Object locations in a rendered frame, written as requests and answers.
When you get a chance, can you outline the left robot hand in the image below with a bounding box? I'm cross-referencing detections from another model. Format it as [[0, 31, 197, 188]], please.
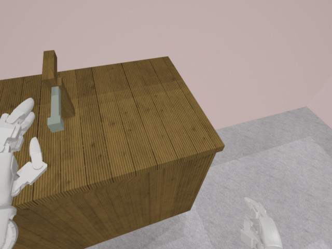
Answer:
[[0, 98, 47, 206]]

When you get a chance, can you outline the robot left forearm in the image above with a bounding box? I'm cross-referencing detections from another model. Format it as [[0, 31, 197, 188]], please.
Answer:
[[0, 206, 18, 249]]

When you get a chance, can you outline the tap lever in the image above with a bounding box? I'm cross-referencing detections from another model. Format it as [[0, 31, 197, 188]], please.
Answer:
[[47, 86, 64, 133]]

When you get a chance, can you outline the right robot hand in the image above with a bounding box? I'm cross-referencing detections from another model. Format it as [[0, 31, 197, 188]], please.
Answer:
[[240, 197, 283, 249]]

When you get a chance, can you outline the counter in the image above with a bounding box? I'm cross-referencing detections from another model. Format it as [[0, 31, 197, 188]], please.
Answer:
[[0, 50, 225, 249]]

